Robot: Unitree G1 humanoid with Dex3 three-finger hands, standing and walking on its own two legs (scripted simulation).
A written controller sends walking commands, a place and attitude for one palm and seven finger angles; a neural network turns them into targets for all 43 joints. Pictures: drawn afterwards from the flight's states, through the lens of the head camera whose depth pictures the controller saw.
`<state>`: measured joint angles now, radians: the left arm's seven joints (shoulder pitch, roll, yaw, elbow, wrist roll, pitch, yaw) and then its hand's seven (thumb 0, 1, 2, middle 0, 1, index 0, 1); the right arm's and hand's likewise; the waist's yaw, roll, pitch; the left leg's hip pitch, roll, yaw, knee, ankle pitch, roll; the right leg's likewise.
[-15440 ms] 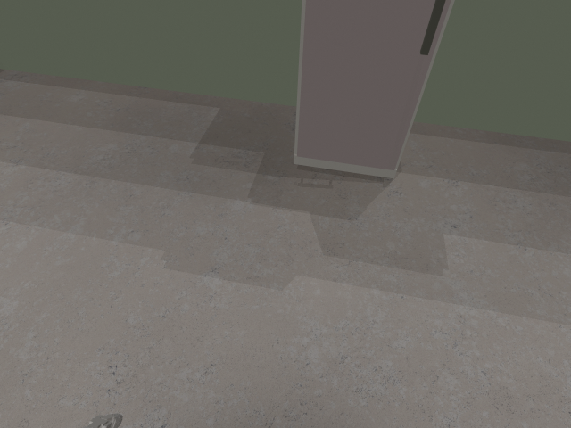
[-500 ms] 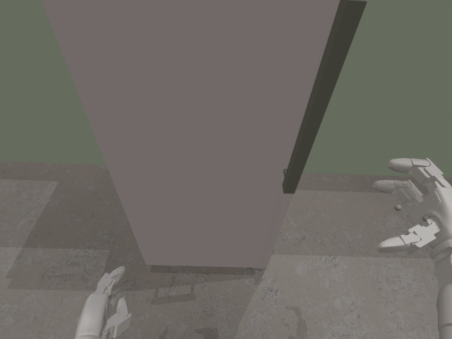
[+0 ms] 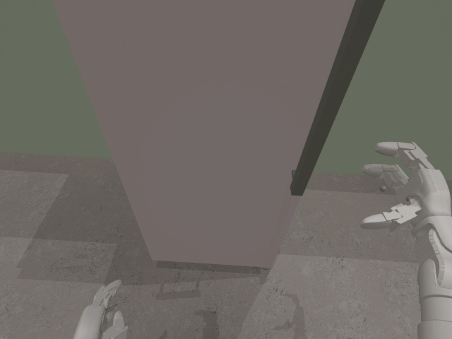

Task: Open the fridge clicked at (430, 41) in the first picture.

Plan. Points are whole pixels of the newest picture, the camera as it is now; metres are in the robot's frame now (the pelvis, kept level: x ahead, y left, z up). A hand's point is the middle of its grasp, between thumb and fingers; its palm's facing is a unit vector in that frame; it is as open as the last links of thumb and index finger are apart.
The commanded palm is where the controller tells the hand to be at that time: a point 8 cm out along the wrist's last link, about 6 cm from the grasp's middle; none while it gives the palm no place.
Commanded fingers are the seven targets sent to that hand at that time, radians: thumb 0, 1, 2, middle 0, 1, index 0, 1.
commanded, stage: move the hooked fingers beside the handle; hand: right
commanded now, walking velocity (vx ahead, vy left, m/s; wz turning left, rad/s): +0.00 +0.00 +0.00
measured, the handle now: (320, 115) +0.49 -0.15 +0.16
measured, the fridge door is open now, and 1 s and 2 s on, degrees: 0 0 0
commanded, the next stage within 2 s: none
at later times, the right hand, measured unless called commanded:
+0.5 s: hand (364, 168) +0.40 -0.23 +0.12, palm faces +0.01 +1.00 +0.00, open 14.0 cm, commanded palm +0.37 -0.28 +0.12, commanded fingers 0.00 0.50 -0.30 0.30 1.20 0.30 1.20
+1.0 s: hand (356, 151) +0.43 -0.22 +0.13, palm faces +0.03 +1.00 +0.00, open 14.0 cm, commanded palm +0.40 -0.26 +0.12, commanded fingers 0.00 0.50 -0.30 0.30 1.20 0.30 1.20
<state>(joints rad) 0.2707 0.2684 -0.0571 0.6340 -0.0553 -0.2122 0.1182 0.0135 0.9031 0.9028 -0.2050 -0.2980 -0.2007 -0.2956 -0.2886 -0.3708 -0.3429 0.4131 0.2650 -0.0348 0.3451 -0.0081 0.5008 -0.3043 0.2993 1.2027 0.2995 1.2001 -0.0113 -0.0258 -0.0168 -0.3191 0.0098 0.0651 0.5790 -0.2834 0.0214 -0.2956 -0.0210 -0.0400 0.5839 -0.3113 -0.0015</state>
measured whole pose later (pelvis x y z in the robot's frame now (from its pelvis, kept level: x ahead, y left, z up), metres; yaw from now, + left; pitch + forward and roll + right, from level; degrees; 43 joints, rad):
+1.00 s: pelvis +0.00 -0.01 -0.01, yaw +2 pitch +7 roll +0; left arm 0.36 0.27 -0.04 0.63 -0.04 -0.08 0.06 0.01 0.90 0.90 -0.20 -0.30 -0.20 -0.30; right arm -0.62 -0.42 -0.36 0.82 0.19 -0.19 0.28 -0.01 0.50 -0.30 0.30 1.20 0.30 1.20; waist 0.06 -0.01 -0.05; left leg -0.47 0.00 0.04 0.64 -0.29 0.02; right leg -0.44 -0.03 -0.06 0.66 -0.34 -0.01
